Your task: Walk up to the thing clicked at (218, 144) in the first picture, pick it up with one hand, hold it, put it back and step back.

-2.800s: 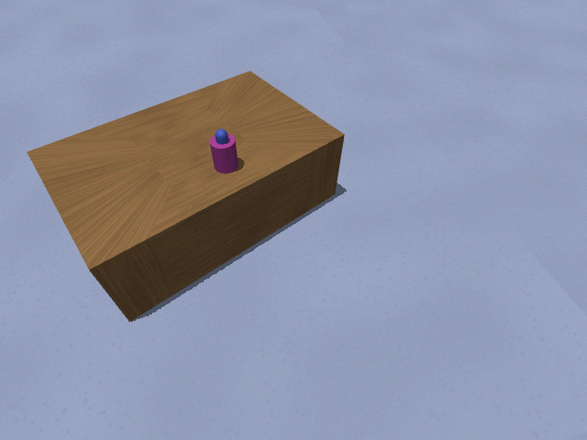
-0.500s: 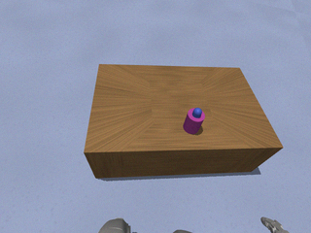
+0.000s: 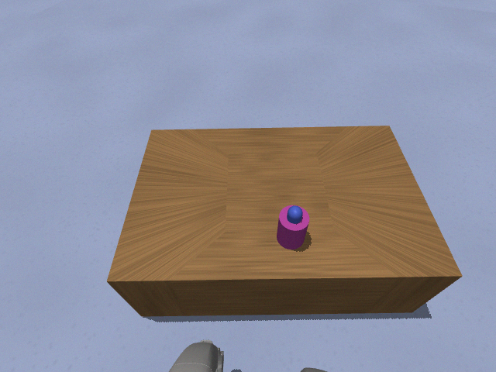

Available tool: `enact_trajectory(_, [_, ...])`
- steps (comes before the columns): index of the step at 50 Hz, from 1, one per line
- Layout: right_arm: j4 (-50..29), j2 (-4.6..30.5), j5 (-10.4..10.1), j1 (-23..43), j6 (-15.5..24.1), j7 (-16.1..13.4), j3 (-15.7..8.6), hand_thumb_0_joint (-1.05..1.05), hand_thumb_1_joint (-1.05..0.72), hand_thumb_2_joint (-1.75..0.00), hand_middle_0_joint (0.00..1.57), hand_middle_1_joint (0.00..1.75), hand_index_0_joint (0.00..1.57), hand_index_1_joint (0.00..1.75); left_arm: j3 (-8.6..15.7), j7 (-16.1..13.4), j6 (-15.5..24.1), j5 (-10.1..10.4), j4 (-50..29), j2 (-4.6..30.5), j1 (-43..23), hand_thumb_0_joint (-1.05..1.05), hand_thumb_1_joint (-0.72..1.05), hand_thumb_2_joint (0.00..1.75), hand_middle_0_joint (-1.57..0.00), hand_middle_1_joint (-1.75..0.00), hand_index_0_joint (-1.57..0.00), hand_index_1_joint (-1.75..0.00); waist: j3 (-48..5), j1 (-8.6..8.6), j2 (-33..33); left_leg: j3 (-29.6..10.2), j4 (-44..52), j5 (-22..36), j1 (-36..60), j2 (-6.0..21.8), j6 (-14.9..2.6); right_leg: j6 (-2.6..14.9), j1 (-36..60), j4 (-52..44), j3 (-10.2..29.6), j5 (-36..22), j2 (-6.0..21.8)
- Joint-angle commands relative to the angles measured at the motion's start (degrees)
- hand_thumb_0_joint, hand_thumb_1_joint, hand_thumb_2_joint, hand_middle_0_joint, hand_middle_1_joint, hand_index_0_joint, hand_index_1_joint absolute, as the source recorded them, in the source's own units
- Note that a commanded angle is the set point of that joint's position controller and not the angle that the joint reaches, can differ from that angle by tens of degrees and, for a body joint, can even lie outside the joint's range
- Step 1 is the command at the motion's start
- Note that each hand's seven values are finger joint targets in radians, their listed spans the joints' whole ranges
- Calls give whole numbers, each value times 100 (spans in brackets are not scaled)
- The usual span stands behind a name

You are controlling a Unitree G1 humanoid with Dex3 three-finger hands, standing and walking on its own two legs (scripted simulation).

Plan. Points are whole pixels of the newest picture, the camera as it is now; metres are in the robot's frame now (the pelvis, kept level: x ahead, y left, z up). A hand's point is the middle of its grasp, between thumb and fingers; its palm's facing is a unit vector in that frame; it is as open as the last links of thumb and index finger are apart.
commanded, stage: walk up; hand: right
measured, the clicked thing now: (292, 223) +0.55 -0.12 -0.31
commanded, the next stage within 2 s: stand in 1.88 s
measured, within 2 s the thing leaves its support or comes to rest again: neither
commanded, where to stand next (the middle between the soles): +0.10 +0.02 m, yaw +1 degrees
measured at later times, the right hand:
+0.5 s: hand (393, 356) +0.17 -0.25 -0.14, palm faces -0.09 +0.93 -0.36, open 7.4 cm
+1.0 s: hand (391, 367) +0.15 -0.23 -0.13, palm faces -0.08 +0.94 -0.33, open 7.4 cm
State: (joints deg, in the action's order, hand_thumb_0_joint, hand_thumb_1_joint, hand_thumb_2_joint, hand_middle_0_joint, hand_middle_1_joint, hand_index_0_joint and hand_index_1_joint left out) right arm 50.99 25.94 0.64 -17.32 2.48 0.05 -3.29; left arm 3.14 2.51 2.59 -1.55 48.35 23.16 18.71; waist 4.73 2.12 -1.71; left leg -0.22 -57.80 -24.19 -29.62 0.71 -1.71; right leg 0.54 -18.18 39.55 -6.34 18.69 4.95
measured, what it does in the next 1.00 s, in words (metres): steps on the spot: left foot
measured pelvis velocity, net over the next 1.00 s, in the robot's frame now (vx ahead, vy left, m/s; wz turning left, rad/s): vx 0.04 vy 0.01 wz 0.07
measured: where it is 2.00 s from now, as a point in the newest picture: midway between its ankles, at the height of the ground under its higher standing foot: outside the picture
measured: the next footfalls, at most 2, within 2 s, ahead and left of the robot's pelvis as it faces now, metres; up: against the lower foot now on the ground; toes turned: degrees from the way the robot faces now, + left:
left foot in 0.18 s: +0.10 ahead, +0.13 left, +0.00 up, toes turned +4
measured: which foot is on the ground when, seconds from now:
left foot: up 0.00-0.16, down 0.18-1.00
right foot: down 0.00-1.00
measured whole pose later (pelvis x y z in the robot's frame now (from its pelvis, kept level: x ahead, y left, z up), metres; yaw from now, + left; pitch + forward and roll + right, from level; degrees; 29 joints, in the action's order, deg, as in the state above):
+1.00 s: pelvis +0.04 +0.01 +0.02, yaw +4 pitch -2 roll -1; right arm 64.1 20.3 0.3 -3.8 -0.6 1.6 -0.8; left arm -0.2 0.3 2.2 -0.5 64.5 21.3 7.1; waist 3.1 0.6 -0.5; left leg 0.3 -25.0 -10.9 -12.0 1.0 0.2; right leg -2.2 -7.5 23.1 -4.1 13.3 3.5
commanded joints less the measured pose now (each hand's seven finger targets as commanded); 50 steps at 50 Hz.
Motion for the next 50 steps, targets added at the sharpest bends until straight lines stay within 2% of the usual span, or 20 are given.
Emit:
enact_trajectory(1, [-389,722,10,-96,-36,21,-228,0,-90,-90,20,30,20,30,362,-253,220,42,-332,1679,-93,0,90,90,-20,-30,-20,-30,-324,-56,1107,-43,926,372,348,165,-34,1118,329,-1300,1268,-2611,1427])
enact_trajectory(4, [-497,752,16,191,-130,27,-259,0,-90,-90,20,30,20,30,298,-329,180,118,-371,1710,-175,0,90,90,-20,-30,-20,-30,-468,-58,1073,129,1147,563,580,45,-79,1067,457,-972,1166,-3623,1522])
enact_trajectory(7, [-440,806,46,85,-95,36,-309,0,-90,-90,20,30,20,30,210,-389,115,169,-354,1620,-331,0,90,90,-20,-30,-20,-30,-679,-295,826,105,2270,1353,1399,-44,-283,804,194,-262,851,-2989,1292])
enact_trajectory(8, [-394,1014,80,-4,-74,15,-368,0,-90,-90,20,30,20,30,145,-389,97,176,-338,1455,-242,0,90,90,-20,-30,-20,-30,-863,-328,291,-331,2536,2024,1910,188,-425,538,-132,204,595,-2357,1021])
enact_trajectory(9, [-444,1348,103,34,-53,-10,-452,0,-90,-90,20,30,20,30,61,-382,87,205,-365,1138,-28,0,90,90,-20,-30,-20,-30,-1093,-265,-704,-1728,2854,2477,2419,1092,-810,163,-748,1121,162,-1248,403])
enact_trajectory(10, [-554,1483,-16,361,-49,-10,-435,0,-90,-90,20,30,20,30,70,-412,-8,270,-234,1099,5,0,90,90,-20,-30,-20,-30,-1076,-210,-991,-2575,3062,2425,2067,1713,-1495,39,-720,1241,192,1424,-195])
enact_trajectory(11, [-478,1350,-21,335,-81,2,-422,0,-90,-90,20,30,20,30,115,-442,-37,214,-135,1297,-250,0,90,90,-20,-30,-20,-30,-957,-300,-704,-2499,3215,2120,1751,1689,-1607,45,-584,1454,509,1923,-49])
enact_trajectory(13, [-476,1098,3,704,-128,-44,-295,0,-90,-90,20,30,20,30,105,-436,-23,212,-6,1200,-220,0,90,90,-20,-30,-20,-30,-816,-172,-526,-1887,3009,2206,1545,1357,-1336,83,-497,1027,577,1537,-26])
enact_trajectory(15, [-482,1057,-54,1284,-199,-27,-224,0,-90,-90,20,30,20,30,78,-459,104,200,334,1112,293,0,90,90,-20,-30,-20,-30,-849,195,-690,-1098,2422,2347,1143,914,-872,105,404,-654,362,-39,-154])
enact_trajectory(16, [-461,791,-77,1320,-247,0,-136,0,-90,-90,20,30,20,30,142,-487,175,109,431,1268,281,0,90,90,-20,-30,-20,-30,-815,227,-284,-877,1927,2274,801,675,-549,175,745,-1180,901,-456,82])
enact_trajectory(17, [-505,572,-85,1269,-279,25,-82,0,-90,-90,20,30,20,30,242,-517,232,10,355,1738,17,0,90,90,-20,-30,-20,-30,-611,105,706,-502,1237,1625,187,141,-162,529,701,-1766,2404,-406,1038])
enact_trajectory(18, [-408,712,-49,1155,-314,-10,-145,0,-90,-90,20,30,20,30,303,-505,207,23,281,2025,-460,0,90,90,-20,-30,-20,-30,-373,-70,1001,-203,944,-408,314,70,-38,1220,158,-1841,2895,-537,1806])
enact_trajectory(19, [-283,847,-10,1098,-328,2,-193,0,-90,-90,20,30,20,30,271,-492,228,10,191,1947,-711,0,90,90,-20,-30,-20,-30,-227,-170,816,-299,738,-675,384,175,-15,1400,87,-1690,2878,-911,1881])
enact_trajectory(21, [-196,774,-33,1234,-286,47,-188,0,-90,-90,20,30,20,30,190,-513,252,36,228,1723,-810,0,90,90,-20,-30,-20,-30,-190,-178,701,-237,1348,-105,463,240,-21,1124,328,-1384,2120,-1632,1429])
enact_trajectory(23, [15,740,-20,951,-166,63,-194,0,-90,-90,20,30,20,30,110,-465,239,62,253,1563,-996,0,90,90,-20,-30,-20,-30,-531,-357,655,-254,2412,1880,1654,319,-114,576,-16,-822,1252,-2236,867])
enact_trajectory(25, [20,1020,36,1165,-79,43,-215,0,-90,-90,20,30,20,30,-2,-401,180,149,292,1125,-778,0,90,90,-20,-30,-20,-30,-991,-160,30,-1351,2816,2363,2081,1001,-565,21,-157,-370,590,-1162,66])
enact_trajectory(27, [109,998,-46,1455,-116,66,-158,0,-90,-90,20,30,20,30,-13,-403,131,150,491,1135,-807,0,90,90,-20,-30,-20,-30,-914,-66,6,-1320,2955,1755,1440,1074,-740,26,497,-600,557,9,-145])
enact_trajectory(30, [253,854,-28,1645,-174,62,-44,0,-90,-90,20,30,20,30,-22,-368,138,134,645,1245,-972,0,90,90,-20,-30,-20,-30,-669,-76,-142,-806,3091,1048,1122,614,-304,164,679,-1093,815,-332,160])
enact_trajectory(36, [522,833,-31,1788,-195,108,16,0,-90,-90,20,30,20,30,-113,-323,103,130,973,1182,-1149,0,90,90,-20,-30,-20,-30,-406,-87,-223,-1005,3830,-21,1210,708,-217,119,643,-1548,688,50,58])
enact_trajectory(50, [968,680,-65,1682,-181,63,-17,0,-90,-90,20,30,20,30,-82,-349,92,120,1313,1166,-1540,0,90,90,-20,-30,-20,-30,-803,-197,210,-411,3672,2298,2227,558,-33,36,1103,-2143,747,-1480,421])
